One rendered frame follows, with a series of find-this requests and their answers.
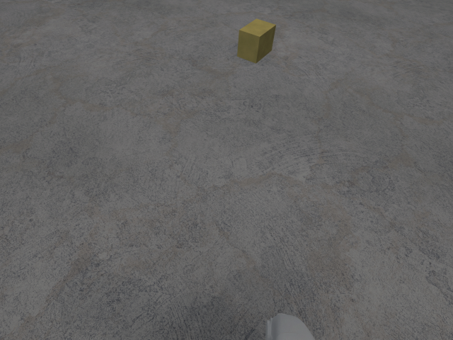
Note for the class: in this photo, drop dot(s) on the right robot thigh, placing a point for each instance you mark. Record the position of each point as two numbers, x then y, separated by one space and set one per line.
286 327

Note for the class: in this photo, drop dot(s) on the carton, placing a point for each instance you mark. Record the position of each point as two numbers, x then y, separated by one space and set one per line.
256 40

